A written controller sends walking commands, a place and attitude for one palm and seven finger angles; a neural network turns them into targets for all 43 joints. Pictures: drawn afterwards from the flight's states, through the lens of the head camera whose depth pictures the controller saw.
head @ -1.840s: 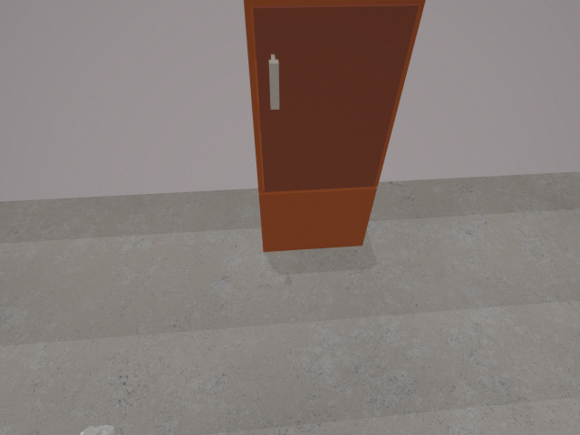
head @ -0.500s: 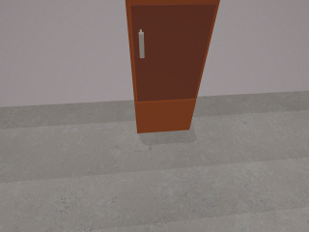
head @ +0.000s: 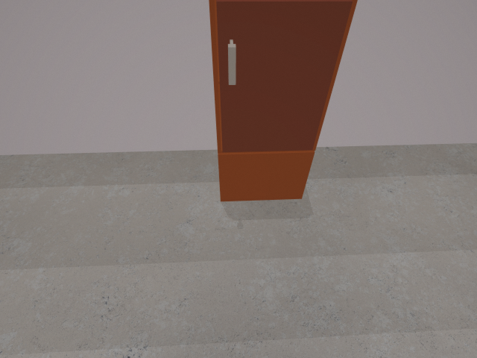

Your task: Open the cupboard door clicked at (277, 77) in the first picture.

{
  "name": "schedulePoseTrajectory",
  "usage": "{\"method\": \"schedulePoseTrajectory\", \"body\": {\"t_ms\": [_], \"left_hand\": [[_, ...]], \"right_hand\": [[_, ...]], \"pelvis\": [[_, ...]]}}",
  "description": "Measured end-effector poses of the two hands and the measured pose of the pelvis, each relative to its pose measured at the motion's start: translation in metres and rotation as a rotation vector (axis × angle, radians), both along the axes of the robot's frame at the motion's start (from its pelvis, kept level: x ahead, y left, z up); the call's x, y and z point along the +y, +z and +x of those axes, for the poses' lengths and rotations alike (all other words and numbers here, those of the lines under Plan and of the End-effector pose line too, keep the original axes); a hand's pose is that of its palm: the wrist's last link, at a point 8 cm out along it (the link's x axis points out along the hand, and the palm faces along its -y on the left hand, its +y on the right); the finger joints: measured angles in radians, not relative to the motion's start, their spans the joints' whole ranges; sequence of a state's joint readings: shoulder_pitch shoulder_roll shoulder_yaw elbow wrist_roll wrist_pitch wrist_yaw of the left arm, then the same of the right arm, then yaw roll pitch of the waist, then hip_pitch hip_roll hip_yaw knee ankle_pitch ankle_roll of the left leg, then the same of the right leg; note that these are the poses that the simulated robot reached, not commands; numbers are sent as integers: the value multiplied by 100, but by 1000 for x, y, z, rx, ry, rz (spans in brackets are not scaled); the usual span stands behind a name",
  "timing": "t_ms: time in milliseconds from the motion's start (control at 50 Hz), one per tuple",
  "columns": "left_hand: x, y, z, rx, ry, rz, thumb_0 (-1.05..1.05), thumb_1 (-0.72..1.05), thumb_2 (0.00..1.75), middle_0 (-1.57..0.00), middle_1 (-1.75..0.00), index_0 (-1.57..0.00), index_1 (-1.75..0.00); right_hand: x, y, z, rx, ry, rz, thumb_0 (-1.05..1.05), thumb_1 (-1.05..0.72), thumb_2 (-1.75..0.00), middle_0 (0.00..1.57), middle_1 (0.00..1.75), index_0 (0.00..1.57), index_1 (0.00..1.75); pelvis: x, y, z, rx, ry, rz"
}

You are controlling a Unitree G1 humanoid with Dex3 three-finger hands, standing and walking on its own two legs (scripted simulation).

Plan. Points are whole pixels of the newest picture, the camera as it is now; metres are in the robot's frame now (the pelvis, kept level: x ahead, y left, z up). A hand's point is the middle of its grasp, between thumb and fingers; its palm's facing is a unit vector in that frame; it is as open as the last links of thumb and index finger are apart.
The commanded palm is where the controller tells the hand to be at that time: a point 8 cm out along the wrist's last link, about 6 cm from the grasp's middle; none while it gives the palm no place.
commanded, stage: take the last steps up to it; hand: left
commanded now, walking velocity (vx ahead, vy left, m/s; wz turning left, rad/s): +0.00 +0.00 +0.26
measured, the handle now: (231, 62) +0.96 +0.08 +0.03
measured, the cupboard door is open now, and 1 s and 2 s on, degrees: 0 0 0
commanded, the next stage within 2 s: come to a stop and stand still in 1.36 s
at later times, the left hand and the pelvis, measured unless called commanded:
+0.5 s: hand out of the picture -0.03 +0.13 -0.18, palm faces +0.12 -0.98 -0.19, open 7.4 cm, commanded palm none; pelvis +0.06 -0.04 -0.01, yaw +2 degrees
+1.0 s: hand (181, 324) +0.22 +0.14 -0.18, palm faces +0.08 -0.99 -0.13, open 7.4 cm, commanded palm none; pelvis +0.22 -0.03 +0.00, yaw +0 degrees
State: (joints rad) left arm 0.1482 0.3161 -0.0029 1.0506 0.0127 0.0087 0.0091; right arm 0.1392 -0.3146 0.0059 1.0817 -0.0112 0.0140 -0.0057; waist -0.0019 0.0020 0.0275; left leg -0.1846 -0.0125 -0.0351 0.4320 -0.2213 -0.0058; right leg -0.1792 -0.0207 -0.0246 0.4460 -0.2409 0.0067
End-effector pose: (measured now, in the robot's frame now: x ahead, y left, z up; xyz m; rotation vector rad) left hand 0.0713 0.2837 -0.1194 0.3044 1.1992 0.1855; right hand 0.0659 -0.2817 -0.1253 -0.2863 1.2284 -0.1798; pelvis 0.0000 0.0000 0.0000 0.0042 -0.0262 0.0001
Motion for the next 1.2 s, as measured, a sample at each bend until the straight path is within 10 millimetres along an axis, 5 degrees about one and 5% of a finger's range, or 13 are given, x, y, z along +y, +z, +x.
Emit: {"method": "schedulePoseTrajectory", "body": {"t_ms": [260,460,560,700,780,820,1000,1100,1200], "left_hand": [[-43,-27,-64,138,79,-119,0,91,89,-20,-30,-20,-30],[-95,-31,-98,255,190,-154,0,91,89,-20,-30,-20,-30],[-124,-22,-114,350,240,-186,0,91,90,-19,-30,-19,-30],[-151,-23,-108,480,268,-259,0,91,89,-20,-30,-19,-30],[-147,-40,-79,503,268,-290,0,91,89,-20,-30,-20,-30],[-138,-48,-52,484,241,-291,0,91,89,-20,-30,-20,-30],[-96,-34,143,96,126,-208,0,92,90,-19,-30,-19,-30],[-93,-18,223,12,66,-148,1,93,90,-19,-30,-19,-30],[-113,-15,287,-19,14,-101,0,93,90,-19,-30,-19,-30]], "right_hand": [[52,-21,-22,70,-1,122,1,-91,-90,20,30,20,30],[17,-30,-47,230,-77,111,1,-91,-90,20,30,20,30],[5,-23,2,203,-53,93,1,-91,-90,20,30,20,30],[23,-19,121,23,4,113,1,-91,-90,20,30,19,30],[43,-24,185,-102,30,115,1,-91,-90,20,30,20,30],[48,-24,199,-140,14,117,1,-91,-90,20,30,20,30],[11,-4,198,-57,-64,56,-3,-96,-90,20,30,20,30],[-10,-10,186,52,-120,76,-1,-93,-90,20,30,20,30],[-35,-28,178,181,-177,116,0,-92,-90,20,30,20,30]], "pelvis": [[-3,-5,8,13,18,0],[-35,-11,49,28,37,-7],[-39,-5,75,31,46,-6],[-35,-9,120,30,42,-19],[-26,-24,152,14,26,-31],[-24,-26,164,1,6,-19],[-32,-3,216,12,2,-17],[-51,1,250,18,5,-10],[-83,-10,291,22,10,8]]}}
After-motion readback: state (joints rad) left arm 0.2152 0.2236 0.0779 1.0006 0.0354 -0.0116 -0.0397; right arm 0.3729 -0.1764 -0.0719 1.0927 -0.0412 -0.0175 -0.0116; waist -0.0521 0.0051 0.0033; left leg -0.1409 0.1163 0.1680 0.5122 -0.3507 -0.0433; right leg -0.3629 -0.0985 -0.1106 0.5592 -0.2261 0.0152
